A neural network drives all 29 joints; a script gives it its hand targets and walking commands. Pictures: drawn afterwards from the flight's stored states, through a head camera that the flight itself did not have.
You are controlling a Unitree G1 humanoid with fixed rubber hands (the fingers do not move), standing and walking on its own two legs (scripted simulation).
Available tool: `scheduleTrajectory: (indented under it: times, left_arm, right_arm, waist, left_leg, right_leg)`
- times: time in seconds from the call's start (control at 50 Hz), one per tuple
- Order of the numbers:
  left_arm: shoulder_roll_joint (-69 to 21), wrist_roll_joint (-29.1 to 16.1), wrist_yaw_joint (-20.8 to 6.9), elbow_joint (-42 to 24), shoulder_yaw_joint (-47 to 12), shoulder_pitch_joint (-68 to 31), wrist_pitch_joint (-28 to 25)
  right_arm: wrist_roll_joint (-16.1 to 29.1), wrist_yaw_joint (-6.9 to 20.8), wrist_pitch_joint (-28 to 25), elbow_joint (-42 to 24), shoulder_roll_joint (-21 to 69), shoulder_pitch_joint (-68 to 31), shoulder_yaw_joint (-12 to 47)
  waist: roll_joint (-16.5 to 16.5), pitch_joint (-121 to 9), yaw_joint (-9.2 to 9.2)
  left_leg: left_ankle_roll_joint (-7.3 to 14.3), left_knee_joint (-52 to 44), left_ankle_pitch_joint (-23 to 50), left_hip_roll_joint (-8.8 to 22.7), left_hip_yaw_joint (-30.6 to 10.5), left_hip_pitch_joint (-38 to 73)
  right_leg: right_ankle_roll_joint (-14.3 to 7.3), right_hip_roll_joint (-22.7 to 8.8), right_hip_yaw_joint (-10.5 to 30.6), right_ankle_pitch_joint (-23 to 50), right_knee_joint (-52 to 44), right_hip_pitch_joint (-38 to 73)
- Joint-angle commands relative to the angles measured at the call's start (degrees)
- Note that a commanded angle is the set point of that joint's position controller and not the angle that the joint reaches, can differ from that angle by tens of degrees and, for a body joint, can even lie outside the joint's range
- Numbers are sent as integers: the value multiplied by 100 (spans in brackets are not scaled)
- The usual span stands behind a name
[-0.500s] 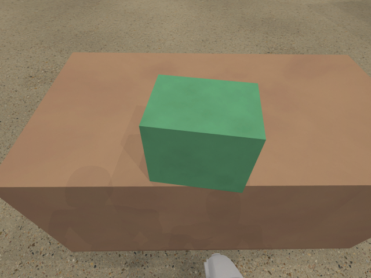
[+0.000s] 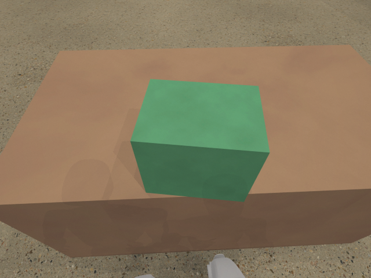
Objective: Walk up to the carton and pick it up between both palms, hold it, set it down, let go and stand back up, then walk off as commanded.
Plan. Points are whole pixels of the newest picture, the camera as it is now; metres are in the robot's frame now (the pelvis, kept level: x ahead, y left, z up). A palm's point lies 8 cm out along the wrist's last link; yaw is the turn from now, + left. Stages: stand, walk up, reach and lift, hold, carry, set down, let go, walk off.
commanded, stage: walk up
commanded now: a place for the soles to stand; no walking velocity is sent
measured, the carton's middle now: (198, 142) +0.43 -0.03 +0.03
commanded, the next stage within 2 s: reach and lift in 1.92 s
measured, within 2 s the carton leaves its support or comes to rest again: neither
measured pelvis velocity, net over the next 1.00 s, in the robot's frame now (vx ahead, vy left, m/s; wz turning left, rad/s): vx -0.03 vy -0.03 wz -0.02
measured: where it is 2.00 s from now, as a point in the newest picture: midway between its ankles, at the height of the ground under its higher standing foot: outside the picture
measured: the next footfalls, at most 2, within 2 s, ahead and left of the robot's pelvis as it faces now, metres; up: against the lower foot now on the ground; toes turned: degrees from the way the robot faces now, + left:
none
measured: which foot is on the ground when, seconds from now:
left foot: down 0.00-1.00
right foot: down 0.00-1.00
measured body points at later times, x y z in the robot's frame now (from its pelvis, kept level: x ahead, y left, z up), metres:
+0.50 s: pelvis -0.01 -0.02 +0.00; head +0.03 -0.03 +0.45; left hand +0.09 +0.29 -0.11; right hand +0.05 -0.34 -0.13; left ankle -0.01 +0.11 -0.68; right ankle +0.10 -0.15 -0.68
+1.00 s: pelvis -0.03 -0.03 +0.00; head +0.00 -0.05 +0.45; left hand +0.07 +0.27 -0.11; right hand +0.01 -0.36 -0.13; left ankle -0.01 +0.11 -0.68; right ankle +0.10 -0.15 -0.68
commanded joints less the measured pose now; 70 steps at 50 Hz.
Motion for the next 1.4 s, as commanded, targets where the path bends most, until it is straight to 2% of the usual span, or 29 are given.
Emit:
scheduleTrajectory:
  times: [0.0,0.06,0.1,0.16,0.22,0.26,0.3,0.32,0.34,0.38,0.42,0.46,0.54,0.6,0.74,0.82,0.88,0.94,1.0,1.02,1.06,1.1,1.12,1.16,1.18,1.2,1.3,1.34,1.38]
  left_arm:
    - [1579,-92,55,-38,396,-352,-125]
    - [1249,-63,45,-25,288,-690,-13]
    - [1327,-41,24,26,326,-523,-37]
    - [1395,-68,-50,217,382,-32,-149]
    - [1603,-58,-26,112,407,-197,-145]
    - [1484,-40,-9,36,333,-577,-75]
    - [1252,-34,-28,40,277,-709,-17]
    - [1286,15,-27,-193,350,-1066,129]
    - [1285,-9,-16,-223,371,-1015,174]
    - [1353,-43,-40,-282,417,-816,181]
    - [1383,-45,-83,-191,457,-492,159]
    - [1444,-24,-113,-143,498,-396,134]
    - [1473,30,-156,-190,480,-736,189]
    - [1416,72,-186,-202,435,-929,248]
    - [1394,52,-248,-113,544,-506,268]
    - [1518,50,-256,-154,516,-678,241]
    - [1527,42,-211,-183,454,-809,292]
    - [1327,38,-191,-247,390,-1108,371]
    - [1224,47,-164,-251,443,-1025,414]
    - [1330,45,-154,-263,493,-941,406]
    - [1371,-8,-201,-188,547,-564,351]
    - [1268,38,-248,-13,565,-46,305]
    - [1300,49,-246,81,586,153,268]
    - [1634,54,-241,-43,608,-239,201]
    - [1789,28,-241,-108,606,-328,218]
    - [1790,48,-220,-178,583,-532,230]
    - [1330,30,-205,-316,423,-1157,321]
    - [1210,27,-229,-339,447,-1117,372]
    - [1205,36,-184,-275,473,-928,374]
  right_arm:
    - [46,-73,-30,-239,-1226,-142,-361]
    - [-106,-75,-91,-135,-1741,-171,-468]
    - [-92,-70,-134,-199,-1852,-410,-484]
    - [-26,-30,-89,-314,-1457,-616,-379]
    - [11,-27,-3,-205,-1220,-258,-350]
    - [-50,-19,11,-78,-1274,-155,-357]
    - [-107,-27,-38,5,-1515,-114,-410]
    - [-70,-114,-122,-113,-1914,-200,-501]
    - [-47,-166,-172,-163,-2037,-230,-528]
    - [-13,-228,-205,-279,-2066,-268,-556]
    - [9,-226,-187,-402,-1902,-447,-512]
    - [40,-207,-127,-491,-1710,-524,-461]
    - [43,-184,-27,-434,-1480,-297,-406]
    - [-40,-161,-33,-330,-1561,-156,-431]
    - [-83,-174,-71,-324,-1778,-565,-477]
    - [-25,-170,-16,-169,-1385,-208,-372]
    - [-11,-128,29,116,-1241,254,-337]
    - [-60,-105,9,272,-1273,557,-347]
    - [-167,-185,-78,163,-2014,141,-531]
    - [-183,-233,-121,29,-2165,-267,-552]
    - [-152,-266,-185,-123,-2080,-685,-519]
    - [-121,-216,-164,-281,-1906,-933,-440]
    - [-89,-193,-130,-286,-1700,-832,-393]
    - [28,-191,-21,-292,-1232,-282,-319]
    - [82,-216,51,-259,-1244,-94,-319]
    - [54,-211,78,-228,-1330,-18,-334]
    - [-20,-175,-75,81,-1244,748,-360]
    - [-100,-196,-107,-2,-1651,516,-434]
    - [-147,-230,-154,-165,-2006,-169,-485]
  waist:
    - [-461,-1307,-131]
    - [435,-489,-196]
    - [425,-560,-86]
    - [-44,-1001,149]
    - [-454,-1332,-58]
    - [-324,-989,-173]
    - [39,-719,-213]
    - [-173,-432,-297]
    - [46,-492,-229]
    - [230,-742,-186]
    - [268,-922,-30]
    - [-45,-914,35]
    - [-494,-802,-143]
    - [-515,-423,-171]
    - [-42,-455,112]
    - [-948,-577,-94]
    - [-1246,-584,-165]
    - [-1086,-358,-317]
    - [575,-122,-317]
    - [401,-27,-208]
    - [277,-181,43]
    - [626,-576,303]
    - [494,-730,371]
    - [-1136,-753,32]
    - [-1349,-905,33]
    - [-1105,-857,2]
    - [-1057,-740,-325]
    - [-155,-580,-234]
    - [574,-361,-86]
  left_leg:
    - [86,-1518,540,347,-998,191]
    - [753,-3031,29,1416,-2535,384]
    - [1106,-2924,941,1827,-2659,212]
    - [427,-1972,1356,852,-1265,-337]
    - [87,-1427,382,247,-759,-14]
    - [225,-2063,-304,363,-1065,244]
    - [630,-2856,-580,979,-2027,459]
    - [767,-2949,870,1560,-2546,452]
    - [974,-2779,2104,1908,-2670,521]
    - [1187,-2404,3406,1987,-2477,713]
    - [1070,-2005,3501,1726,-1953,487]
    - [631,-1711,2569,1140,-1379,-18]
    - [253,-1771,-159,521,-922,-135]
    - [402,-2290,-877,663,-1205,-38]
    - [688,-2680,-622,1280,-1726,-724]
    - [126,-1500,-480,219,-419,-401]
    - [102,-909,-291,-125,-277,403]
    - [284,-2015,-611,127,-540,829]
    - [1109,-3964,-1742,2002,-3204,33]
    - [1362,-4006,-1124,2410,-3522,-227]
    - [1420,-3333,456,2197,-2782,-314]
    - [1083,-2442,1761,1762,-1856,-516]
    - [759,-1916,1964,1406,-1410,-738]
    - [114,-315,365,112,-179,-875]
    - [85,25,-552,-216,-239,-667]
    - [91,205,-660,-185,-508,-526]
    - [267,-1550,166,-31,-575,723]
    - [710,-2838,-802,772,-1961,434]
    - [1321,-3497,-417,1951,-3262,-137]
  right_leg:
    - [-1236,-831,1383,862,-1378,902]
    - [-500,-7,-226,25,-304,-292]
    - [-397,-138,-428,-687,-251,42]
    - [-605,-252,106,1287,-1338,1538]
    - [-1127,-846,1603,495,-1827,1196]
    - [-991,-642,1308,-230,-1699,485]
    - [-573,-108,286,-96,-873,-63]
    - [-460,52,-16,779,-263,-330]
    - [-380,-18,-164,349,61,-346]
    - [-368,-132,-331,219,317,-138]
    - [-423,-229,-422,882,-55,475]
    - [-617,-204,-114,1987,-638,1045]
    - [-963,-445,1089,18,-1597,553]
    - [-796,-321,1046,-1100,-1766,-64]
    - [-598,43,171,-773,-823,844]
    - [-903,-596,1799,-1480,-2546,555]
    - [-1065,-827,2572,-2652,-3288,-210]
    - [-627,-332,1675,-2397,-2811,-732]
    - [-356,333,80,-1193,623,-660]
    - [-296,156,103,-1196,981,-577]
    - [-271,-44,-135,-1016,771,47]
    - [-327,-58,-505,-472,-220,1052]
    - [-441,-25,-331,-126,-839,1602]
    - [-895,-787,2049,-245,-2580,1221]
    - [-1310,-1172,3104,-1304,-3179,944]
    - [-1424,-1259,3520,-2052,-3412,707]
    - [-906,-658,1983,-1369,-2536,-88]
    - [-552,-89,842,-1425,-1271,-334]
    - [-336,208,-162,-1121,343,-48]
